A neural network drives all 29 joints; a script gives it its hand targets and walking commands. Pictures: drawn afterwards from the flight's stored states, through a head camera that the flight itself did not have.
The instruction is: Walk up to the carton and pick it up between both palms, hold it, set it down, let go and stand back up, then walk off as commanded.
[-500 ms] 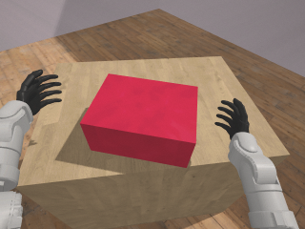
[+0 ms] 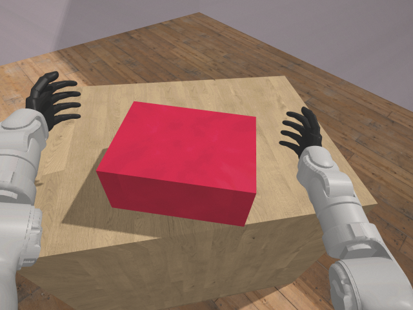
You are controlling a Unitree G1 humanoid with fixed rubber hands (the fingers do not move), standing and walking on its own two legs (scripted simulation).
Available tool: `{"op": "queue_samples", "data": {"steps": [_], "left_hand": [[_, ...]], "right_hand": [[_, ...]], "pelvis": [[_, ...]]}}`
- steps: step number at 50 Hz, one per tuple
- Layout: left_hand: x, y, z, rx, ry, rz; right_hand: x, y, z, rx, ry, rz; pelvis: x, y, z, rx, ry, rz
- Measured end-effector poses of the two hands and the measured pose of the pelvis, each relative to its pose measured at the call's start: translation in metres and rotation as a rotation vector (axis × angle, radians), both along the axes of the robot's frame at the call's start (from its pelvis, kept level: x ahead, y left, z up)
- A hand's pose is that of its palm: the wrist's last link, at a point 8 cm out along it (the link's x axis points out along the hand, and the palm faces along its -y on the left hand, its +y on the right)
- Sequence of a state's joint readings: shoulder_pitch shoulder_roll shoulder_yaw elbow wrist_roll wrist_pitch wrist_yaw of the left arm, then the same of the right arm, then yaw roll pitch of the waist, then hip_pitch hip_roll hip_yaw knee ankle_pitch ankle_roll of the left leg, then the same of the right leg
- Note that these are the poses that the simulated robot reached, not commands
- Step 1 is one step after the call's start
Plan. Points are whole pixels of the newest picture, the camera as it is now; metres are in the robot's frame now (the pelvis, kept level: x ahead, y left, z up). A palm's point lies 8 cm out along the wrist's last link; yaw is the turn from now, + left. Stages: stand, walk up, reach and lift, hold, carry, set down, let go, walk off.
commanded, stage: reach and lift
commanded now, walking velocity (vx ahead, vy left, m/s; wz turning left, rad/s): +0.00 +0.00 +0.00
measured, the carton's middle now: (186, 160) +0.47 +0.00 +0.00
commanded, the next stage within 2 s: none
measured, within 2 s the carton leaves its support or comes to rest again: neither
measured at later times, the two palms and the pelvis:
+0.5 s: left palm (59, 124) +0.48 +0.24 +0.13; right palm (301, 155) +0.38 -0.24 +0.10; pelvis -0.01 +0.01 +0.00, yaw -1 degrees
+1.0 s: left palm (78, 142) +0.49 +0.22 +0.07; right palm (294, 168) +0.38 -0.24 +0.05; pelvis -0.01 +0.02 -0.02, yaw -1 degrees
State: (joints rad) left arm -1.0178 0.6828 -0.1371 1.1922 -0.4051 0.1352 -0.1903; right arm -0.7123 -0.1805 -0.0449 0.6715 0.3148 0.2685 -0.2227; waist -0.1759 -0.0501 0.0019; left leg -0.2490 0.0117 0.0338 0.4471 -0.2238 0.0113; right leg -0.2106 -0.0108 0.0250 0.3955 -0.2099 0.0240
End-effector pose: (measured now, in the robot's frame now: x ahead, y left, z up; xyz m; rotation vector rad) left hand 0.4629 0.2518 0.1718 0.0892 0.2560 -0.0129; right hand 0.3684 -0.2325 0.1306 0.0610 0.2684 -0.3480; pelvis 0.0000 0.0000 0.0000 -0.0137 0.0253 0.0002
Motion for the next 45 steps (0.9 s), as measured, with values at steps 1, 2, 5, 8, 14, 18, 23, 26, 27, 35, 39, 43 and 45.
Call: {"op": "queue_samples", "data": {"steps": [1,2,5,8,14,18,23,26,27,35,39,43,45], "left_hand": [[0.002,-0.001,0.001,0.005,-0.001,0.0],[0.004,-0.002,0.002,0.009,-0.001,0.0],[0.009,-0.003,0.005,0.014,-0.003,0.003],[0.013,-0.004,0.007,0.016,-0.003,0.008],[0.018,-0.004,0.002,0.022,-0.001,0.01],[0.016,-0.003,-0.013,0.018,0.027,0.017],[0.018,-0.007,-0.034,0.033,0.037,-0.002],[0.021,-0.013,-0.047,0.04,0.038,-0.019],[0.021,-0.015,-0.052,0.042,0.042,-0.024],[0.024,-0.027,-0.087,0.039,0.057,-0.039],[0.025,-0.028,-0.098,0.04,0.055,-0.037],[0.026,-0.027,-0.104,0.042,0.054,-0.033],[0.026,-0.027,-0.104,0.042,0.052,-0.032]], "right_hand": [[0.002,0.0,0.001,0.002,-0.001,-0.001],[0.003,-0.001,0.002,0.003,-0.001,-0.003],[0.008,-0.001,0.006,0.008,-0.007,-0.009],[0.013,-0.002,0.01,0.012,-0.009,-0.013],[0.021,-0.001,0.01,0.016,-0.014,-0.019],[0.019,-0.002,-0.002,0.023,0.01,-0.033],[0.014,-0.004,-0.026,0.027,0.054,-0.049],[0.013,-0.004,-0.039,0.028,0.062,-0.053],[0.014,-0.003,-0.043,0.028,0.062,-0.054],[0.012,-0.003,-0.069,0.014,0.074,-0.069],[0.013,-0.004,-0.078,0.008,0.075,-0.071],[0.014,-0.004,-0.08,0.003,0.063,-0.069],[0.015,-0.004,-0.081,0.002,0.057,-0.068]], "pelvis": [[0.0,0.0,0.0,-0.001,0.006,0.0],[0.0,0.0,0.0,-0.002,0.012,-0.001],[-0.001,0.001,-0.001,-0.003,0.03,-0.001],[-0.001,0.002,-0.001,-0.005,0.044,-0.002],[0.0,0.003,-0.001,-0.007,0.069,-0.003],[0.0,0.005,-0.002,-0.01,0.074,-0.003],[-0.005,0.008,-0.003,-0.017,0.101,-0.006],[-0.008,0.011,-0.005,-0.022,0.138,-0.008],[-0.009,0.011,-0.006,-0.023,0.153,-0.008],[-0.013,0.015,-0.013,-0.028,0.241,-0.011],[-0.014,0.016,-0.016,-0.029,0.268,-0.011],[-0.014,0.016,-0.019,-0.029,0.287,-0.012],[-0.014,0.016,-0.02,-0.029,0.291,-0.012]]}}
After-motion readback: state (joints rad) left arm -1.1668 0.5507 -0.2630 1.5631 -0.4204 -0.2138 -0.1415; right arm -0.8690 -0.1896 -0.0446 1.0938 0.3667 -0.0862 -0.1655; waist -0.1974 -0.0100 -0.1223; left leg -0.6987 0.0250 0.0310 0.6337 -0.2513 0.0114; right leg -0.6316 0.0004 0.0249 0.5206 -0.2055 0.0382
